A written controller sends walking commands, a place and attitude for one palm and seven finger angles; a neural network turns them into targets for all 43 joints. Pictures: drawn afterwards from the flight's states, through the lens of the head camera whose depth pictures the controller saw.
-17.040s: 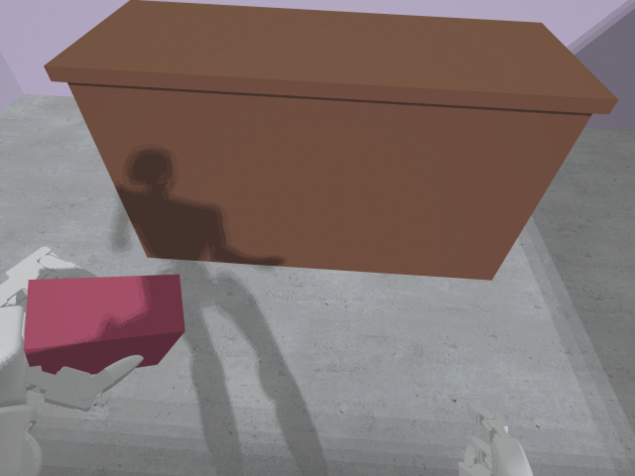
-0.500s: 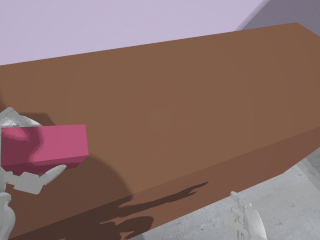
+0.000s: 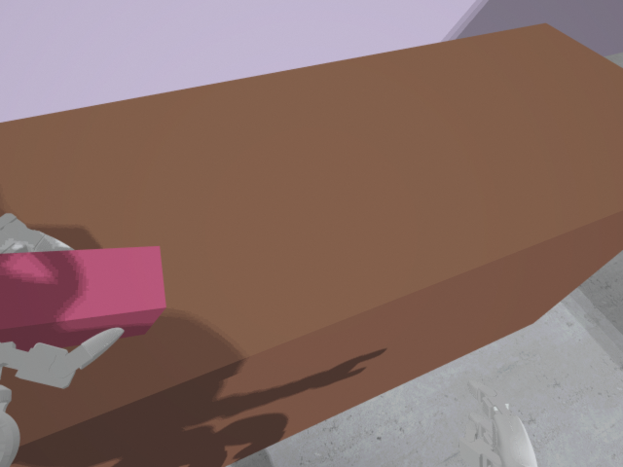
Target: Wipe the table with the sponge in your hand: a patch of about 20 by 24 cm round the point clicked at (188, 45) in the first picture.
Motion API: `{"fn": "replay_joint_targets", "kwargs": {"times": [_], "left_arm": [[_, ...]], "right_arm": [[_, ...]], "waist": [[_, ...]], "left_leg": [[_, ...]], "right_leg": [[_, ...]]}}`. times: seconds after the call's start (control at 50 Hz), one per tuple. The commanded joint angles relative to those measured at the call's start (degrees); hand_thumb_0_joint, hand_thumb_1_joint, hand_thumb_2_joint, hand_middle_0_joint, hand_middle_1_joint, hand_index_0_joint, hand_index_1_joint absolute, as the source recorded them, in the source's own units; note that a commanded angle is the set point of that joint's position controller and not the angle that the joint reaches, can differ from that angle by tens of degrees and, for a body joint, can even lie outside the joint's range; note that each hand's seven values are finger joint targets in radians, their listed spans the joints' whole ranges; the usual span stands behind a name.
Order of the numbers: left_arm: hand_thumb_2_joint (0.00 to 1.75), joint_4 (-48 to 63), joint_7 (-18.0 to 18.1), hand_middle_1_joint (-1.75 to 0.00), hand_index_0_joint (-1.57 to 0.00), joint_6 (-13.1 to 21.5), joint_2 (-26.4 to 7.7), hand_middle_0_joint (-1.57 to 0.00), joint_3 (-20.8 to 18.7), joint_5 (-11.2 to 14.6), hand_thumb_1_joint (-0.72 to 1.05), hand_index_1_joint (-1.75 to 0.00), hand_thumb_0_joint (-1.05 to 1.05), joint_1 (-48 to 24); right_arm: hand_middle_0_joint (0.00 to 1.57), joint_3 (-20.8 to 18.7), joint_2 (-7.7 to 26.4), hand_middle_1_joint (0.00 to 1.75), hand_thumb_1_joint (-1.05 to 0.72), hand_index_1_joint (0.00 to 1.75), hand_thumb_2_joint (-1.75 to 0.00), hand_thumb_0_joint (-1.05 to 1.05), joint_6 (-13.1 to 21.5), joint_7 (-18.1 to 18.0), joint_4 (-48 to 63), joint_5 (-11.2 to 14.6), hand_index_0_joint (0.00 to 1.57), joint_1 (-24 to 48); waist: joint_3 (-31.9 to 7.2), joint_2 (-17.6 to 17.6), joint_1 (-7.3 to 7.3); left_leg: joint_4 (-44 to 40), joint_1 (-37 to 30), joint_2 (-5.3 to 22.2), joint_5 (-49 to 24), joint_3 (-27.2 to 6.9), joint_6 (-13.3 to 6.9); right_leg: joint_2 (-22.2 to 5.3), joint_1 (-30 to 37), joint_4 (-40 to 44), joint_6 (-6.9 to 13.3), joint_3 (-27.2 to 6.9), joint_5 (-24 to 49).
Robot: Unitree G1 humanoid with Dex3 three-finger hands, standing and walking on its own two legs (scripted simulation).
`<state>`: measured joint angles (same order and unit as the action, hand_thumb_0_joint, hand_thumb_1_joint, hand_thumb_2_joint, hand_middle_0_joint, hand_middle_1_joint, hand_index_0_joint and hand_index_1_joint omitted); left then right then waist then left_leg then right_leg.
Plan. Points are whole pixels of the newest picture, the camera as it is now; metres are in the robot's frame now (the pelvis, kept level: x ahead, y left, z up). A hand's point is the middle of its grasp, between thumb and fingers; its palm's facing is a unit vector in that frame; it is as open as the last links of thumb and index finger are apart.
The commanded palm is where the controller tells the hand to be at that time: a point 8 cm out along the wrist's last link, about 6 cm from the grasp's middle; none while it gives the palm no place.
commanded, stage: shuffle to correct the standing spot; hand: left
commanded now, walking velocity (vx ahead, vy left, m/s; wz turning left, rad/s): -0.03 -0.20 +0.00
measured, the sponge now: (107, 300) +0.24 +0.22 +0.15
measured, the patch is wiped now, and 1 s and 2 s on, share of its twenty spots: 0.00 0.00 0.00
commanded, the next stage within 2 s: none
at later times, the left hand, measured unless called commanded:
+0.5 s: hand (70, 300) +0.23 +0.24 +0.17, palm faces +0.35 -0.85 -0.40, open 9.8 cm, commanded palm +0.16 +0.28 +0.18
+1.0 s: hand (67, 309) +0.22 +0.23 +0.17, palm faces +0.36 -0.84 -0.41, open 9.8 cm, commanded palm +0.16 +0.27 +0.18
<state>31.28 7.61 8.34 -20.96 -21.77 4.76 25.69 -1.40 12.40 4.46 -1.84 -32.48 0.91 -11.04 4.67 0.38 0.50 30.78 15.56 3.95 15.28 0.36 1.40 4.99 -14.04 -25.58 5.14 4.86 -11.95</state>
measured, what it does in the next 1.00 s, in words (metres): stands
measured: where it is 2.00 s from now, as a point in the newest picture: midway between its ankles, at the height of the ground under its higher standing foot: outside the picture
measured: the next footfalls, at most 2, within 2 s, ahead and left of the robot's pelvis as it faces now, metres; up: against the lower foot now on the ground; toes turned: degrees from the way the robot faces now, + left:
none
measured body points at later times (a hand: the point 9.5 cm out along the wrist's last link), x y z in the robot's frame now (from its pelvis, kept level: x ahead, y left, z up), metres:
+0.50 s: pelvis +0.00 +0.00 +0.00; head +0.05 +0.01 +0.45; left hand +0.20 +0.28 +0.19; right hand +0.18 -0.23 -0.08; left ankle +0.01 +0.14 -0.74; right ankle +0.02 -0.06 -0.74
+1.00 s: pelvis +0.00 -0.01 +0.00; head +0.04 +0.00 +0.45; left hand +0.19 +0.28 +0.19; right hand +0.17 -0.24 -0.08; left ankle +0.01 +0.14 -0.74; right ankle +0.02 -0.06 -0.74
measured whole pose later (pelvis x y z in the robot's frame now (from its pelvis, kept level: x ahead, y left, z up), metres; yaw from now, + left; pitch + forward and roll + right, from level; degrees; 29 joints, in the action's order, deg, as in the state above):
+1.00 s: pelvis +0.00 -0.01 +0.00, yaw +0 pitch +0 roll -1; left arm 33.4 7.8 7.5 -23.0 -21.8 5.2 28.4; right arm -0.4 11.2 3.3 -2.0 -32.4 1.2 -10.6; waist 5.3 0.4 0.0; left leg 30.1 15.3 4.3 14.7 -0.1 2.5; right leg 5.3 -13.8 -25.3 5.6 5.4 -11.7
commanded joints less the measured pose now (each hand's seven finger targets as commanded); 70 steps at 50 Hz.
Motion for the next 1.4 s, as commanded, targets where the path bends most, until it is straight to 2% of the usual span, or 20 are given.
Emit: {"fn": "replay_joint_targets", "kwargs": {"times": [0.0,0.02,0.04,0.06,0.14,0.24,0.32,0.36,0.42,0.44,0.56,0.84,0.86,0.92,0.94,1.12,1.14,1.26,1.32,1.38], "left_arm": [[1.30,10.48,0.25,-1.60,-1.20,2.57,-9.76,-1.20,-5.48,0.55,0.10,-1.60,0.00,-1.11],[1.30,10.94,0.20,-1.60,-1.20,2.66,-10.02,-1.20,-5.71,0.53,0.10,-1.60,0.00,-1.00],[1.30,11.44,0.43,-1.60,-1.20,2.61,-10.21,-1.20,-6.17,0.66,0.10,-1.60,0.00,0.55],[1.30,11.67,0.30,-1.60,-1.20,2.89,-9.55,-1.20,-5.41,0.67,0.10,-1.60,0.00,0.03],[1.30,12.13,0.16,-1.60,-1.20,3.01,-10.78,-1.20,-6.55,0.42,0.10,-1.60,0.00,0.61],[1.30,11.89,-0.10,-1.60,-1.20,2.76,-10.84,-1.20,-7.06,0.54,0.10,-1.60,0.00,1.98],[1.30,12.16,-0.34,-1.60,-1.20,2.70,-11.11,-1.20,-7.17,0.65,0.10,-1.60,0.00,1.29],[1.30,12.60,-0.14,-1.60,-1.20,2.56,-10.25,-1.20,-6.39,0.74,0.10,-1.60,0.00,1.99],[1.30,12.35,0.01,-1.60,-1.20,2.39,-10.80,-1.20,-6.67,0.68,0.10,-1.60,0.00,0.78],[1.30,12.79,0.21,-1.60,-1.20,2.30,-10.86,-1.20,-6.88,0.83,0.10,-1.60,0.00,2.28],[1.30,13.22,0.28,-1.60,-1.20,2.66,-10.76,-1.20,-6.51,0.49,0.10,-1.60,0.00,1.47],[1.30,13.04,0.66,-1.60,-1.20,2.23,-11.40,-1.20,-7.06,0.84,0.10,-1.60,0.00,2.66],[1.30,13.30,0.58,-1.60,-1.20,2.32,-10.33,-1.20,-6.08,0.77,0.10,-1.60,0.00,2.27],[1.30,12.74,0.65,-1.60,-1.20,2.18,-11.38,-1.20,-6.92,0.56,0.10,-1.60,0.00,1.43],[1.30,12.57,0.69,-1.60,-1.20,2.02,-10.84,-1.20,-6.68,0.86,0.10,-1.60,0.00,2.72],[1.30,12.52,0.96,-1.60,-1.20,2.03,-11.44,-1.20,-6.90,0.45,0.10,-1.60,0.00,1.57],[1.30,13.20,0.93,-1.60,-1.20,1.98,-10.92,-1.20,-6.44,0.70,0.10,-1.60,0.00,2.50],[1.30,13.51,0.81,-1.60,-1.20,2.28,-10.84,-1.20,-6.17,0.50,0.10,-1.60,0.00,1.67],[1.30,12.16,0.71,-1.60,-1.20,2.07,-11.16,-1.20,-6.49,0.29,0.10,-1.60,0.00,0.75],[1.30,12.32,0.73,-1.60,-1.20,2.00,-11.32,-1.20,-6.55,0.31,0.10,-1.60,0.00,0.20]], "right_arm": [[0.20,-2.41,6.14,0.30,-0.90,0.30,-0.90,0.00,2.86,-0.70,8.76,0.30,0.20,4.38],[0.20,-2.55,6.32,0.30,-0.90,0.30,-0.90,0.00,2.87,-0.72,8.80,0.27,0.20,4.16],[0.20,-2.26,6.06,0.30,-0.90,0.30,-0.90,0.00,2.96,-0.69,8.49,0.50,0.20,5.28],[0.20,-2.07,6.11,0.30,-0.90,0.30,-0.90,0.00,2.75,-0.76,8.51,0.11,0.20,4.78],[0.20,-2.09,6.14,0.30,-0.90,0.30,-0.90,0.00,2.98,-0.74,8.69,0.39,0.20,5.82],[0.20,-2.35,6.13,0.30,-0.90,0.30,-0.90,0.00,2.84,-0.50,8.89,0.53,0.20,4.92],[0.20,-2.62,6.28,0.30,-0.90,0.30,-0.90,0.00,2.48,-0.48,9.14,0.27,0.20,3.96],[0.20,-2.23,6.07,0.30,-0.90,0.30,-0.90,0.00,2.27,-0.46,8.91,0.24,0.20,4.07],[0.20,-2.29,5.98,0.30,-0.90,0.30,-0.90,0.00,2.20,-0.52,9.06,0.34,0.20,4.18],[0.20,-2.06,5.71,0.30,-0.90,0.30,-0.90,0.00,2.33,-0.56,8.88,0.60,0.20,5.01],[0.20,-1.65,5.74,0.30,-0.90,0.30,-0.90,0.00,2.05,-0.75,9.09,0.21,0.20,4.93],[0.20,-1.70,5.69,0.30,-0.90,0.30,-0.90,0.00,2.11,-0.61,8.86,0.76,0.20,4.99],[0.20,-1.78,5.82,0.30,-0.90,0.30,-0.90,0.00,1.93,-0.60,8.98,0.63,0.20,4.37],[0.20,-1.97,5.95,0.30,-0.90,0.30,-0.90,0.00,1.90,-0.66,8.96,0.53,0.20,4.35],[0.20,-1.77,5.74,0.30,-0.90,0.30,-0.90,0.00,1.96,-0.65,8.73,0.83,0.20,5.04],[0.20,-1.85,5.89,0.30,-0.90,0.30,-0.90,0.00,1.56,-0.64,8.95,0.66,0.20,4.56],[0.20,-1.64,5.61,0.30,-0.90,0.30,-0.90,0.00,1.66,-0.62,8.81,1.00,0.20,5.40],[0.20,-1.49,5.79,0.30,-0.90,0.30,-0.90,0.00,1.67,-0.70,9.16,0.81,0.20,4.92],[0.20,-1.69,5.98,0.30,-0.90,0.30,-0.90,0.00,1.66,-0.67,9.24,0.77,0.20,4.56],[0.20,-1.51,6.01,0.30,-0.90,0.30,-0.90,0.00,1.56,-0.73,9.14,0.69,0.20,4.64]], "waist": [[-8.66,1.72,-0.47],[-8.92,1.61,-0.42],[-9.37,-0.90,-0.46],[-9.48,-1.68,-0.52],[-9.38,-4.94,-0.13],[-11.24,-3.03,-0.13],[-10.92,-0.90,-0.26],[-11.32,-1.97,-0.50],[-10.02,-0.71,-0.49],[-10.60,-2.13,-0.50],[-10.43,-5.07,-0.30],[-10.42,-3.26,-0.56],[-10.85,-3.32,-0.57],[-9.78,-1.35,-0.47],[-10.05,-2.99,-0.65],[-9.13,-1.87,-0.41],[-9.83,-3.51,-0.54],[-9.76,-5.38,-0.34],[-8.02,-3.74,-0.32],[-8.38,-3.66,-0.37]], "left_leg": [[-0.29,-3.09,1.64,-1.82,-1.60,-3.06],[-0.17,-3.32,1.63,-2.58,-1.45,-3.07],[-1.16,-5.37,2.04,-4.68,-1.83,-3.19],[-2.60,-3.68,2.99,-4.96,-2.62,-3.53],[-5.23,-2.72,5.09,-8.67,-4.13,-3.79],[-4.09,-3.11,5.32,-11.00,-3.97,-3.54],[-2.06,-2.28,4.48,-7.44,-3.10,-3.23],[-2.34,-3.03,4.27,-7.32,-3.01,-3.32],[-2.00,-2.04,3.86,-4.94,-3.14,-3.09],[-2.51,-4.16,3.98,-6.49,-3.14,-3.21],[-5.97,-1.87,6.65,-9.82,-5.68,-3.96],[-4.42,-2.85,5.11,-5.68,-4.62,-3.27],[-4.38,-2.33,5.33,-5.68,-4.87,-3.46],[-3.66,-1.33,5.18,-4.29,-4.43,-3.32],[-3.70,-3.12,4.89,-5.82,-4.17,-3.32],[-4.05,-1.27,5.21,-3.92,-4.57,-3.40],[-4.37,-3.14,5.11,-5.88,-4.54,-3.45],[-7.02,-1.51,6.65,-4.46,-6.00,-3.76],[-6.88,0.05,6.29,0.30,-5.56,-3.59],[-7.16,-0.43,6.20,0.44,-5.56,-3.72]], "right_leg": [[-12.23,0.89,8.13,-2.91,-11.99,2.51],[-12.43,1.14,7.96,-2.92,-12.16,3.44],[-11.59,0.30,7.26,-2.88,-12.02,5.71],[-11.23,2.20,6.09,-3.38,-10.26,6.05],[-9.19,4.82,3.43,-4.56,-8.73,10.00],[-9.19,6.93,2.92,-4.22,-8.39,12.67],[-10.66,6.24,3.99,-4.10,-9.78,12.23],[-10.79,5.82,4.18,-3.69,-9.66,11.91],[-11.27,4.74,4.82,-3.53,-10.47,9.85],[-10.81,3.72,4.69,-3.25,-10.62,10.82],[-9.42,6.84,2.84,-4.07,-7.69,10.50],[-10.34,5.08,4.89,-2.74,-9.56,9.42],[-10.58,5.91,4.56,-2.86,-8.92,9.19],[-10.94,5.45,5.19,-3.48,-9.61,8.74],[-10.64,4.48,5.36,-3.29,-10.08,10.20],[-11.07,5.02,5.84,-3.85,-10.07,8.24],[-10.66,4.42,5.50,-3.48,-10.11,9.84],[-9.70,5.78,4.73,-3.53,-8.79,7.23],[-9.81,4.60,6.01,-3.74,-9.88,4.14],[-9.61,4.58,6.28,-3.62,-9.65,3.87]]}}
